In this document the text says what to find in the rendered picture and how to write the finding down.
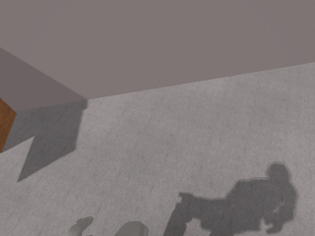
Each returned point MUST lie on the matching cupboard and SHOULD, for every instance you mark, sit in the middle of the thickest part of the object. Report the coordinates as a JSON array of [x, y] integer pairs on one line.
[[7, 118]]

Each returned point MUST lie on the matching left robot hand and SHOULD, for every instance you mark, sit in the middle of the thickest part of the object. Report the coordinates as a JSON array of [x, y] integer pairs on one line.
[[80, 226]]

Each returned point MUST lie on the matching robot left thigh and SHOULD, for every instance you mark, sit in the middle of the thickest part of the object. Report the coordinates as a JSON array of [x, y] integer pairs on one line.
[[133, 228]]

